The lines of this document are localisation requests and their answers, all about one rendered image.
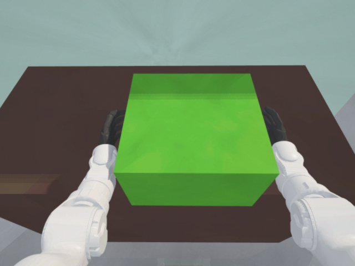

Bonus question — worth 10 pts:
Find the robot right upper arm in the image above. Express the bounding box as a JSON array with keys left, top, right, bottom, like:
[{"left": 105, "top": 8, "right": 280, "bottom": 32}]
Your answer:
[{"left": 290, "top": 198, "right": 355, "bottom": 266}]

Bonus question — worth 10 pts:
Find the robot left forearm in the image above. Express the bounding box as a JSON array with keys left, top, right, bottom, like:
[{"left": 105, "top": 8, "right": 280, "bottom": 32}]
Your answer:
[{"left": 41, "top": 144, "right": 117, "bottom": 250}]

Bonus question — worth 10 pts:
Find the pedestal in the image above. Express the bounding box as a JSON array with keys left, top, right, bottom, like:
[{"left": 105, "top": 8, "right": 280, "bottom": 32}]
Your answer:
[{"left": 0, "top": 65, "right": 355, "bottom": 243}]

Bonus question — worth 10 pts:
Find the robot left upper arm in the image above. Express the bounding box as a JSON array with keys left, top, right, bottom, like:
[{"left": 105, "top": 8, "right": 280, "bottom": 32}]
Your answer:
[{"left": 14, "top": 206, "right": 108, "bottom": 266}]

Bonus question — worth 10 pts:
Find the robot left hand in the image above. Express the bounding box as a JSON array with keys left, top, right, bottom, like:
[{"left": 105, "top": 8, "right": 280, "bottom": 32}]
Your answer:
[{"left": 99, "top": 109, "right": 126, "bottom": 146}]

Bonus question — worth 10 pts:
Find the carton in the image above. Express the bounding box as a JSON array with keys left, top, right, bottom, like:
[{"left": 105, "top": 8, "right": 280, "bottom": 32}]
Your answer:
[{"left": 113, "top": 74, "right": 280, "bottom": 206}]

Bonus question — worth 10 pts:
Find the robot right forearm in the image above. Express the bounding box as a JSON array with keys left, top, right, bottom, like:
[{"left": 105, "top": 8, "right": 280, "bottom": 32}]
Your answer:
[{"left": 272, "top": 141, "right": 355, "bottom": 212}]

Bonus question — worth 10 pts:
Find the robot right hand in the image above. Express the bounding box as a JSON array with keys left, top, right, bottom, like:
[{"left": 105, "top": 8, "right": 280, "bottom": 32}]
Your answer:
[{"left": 261, "top": 106, "right": 288, "bottom": 146}]

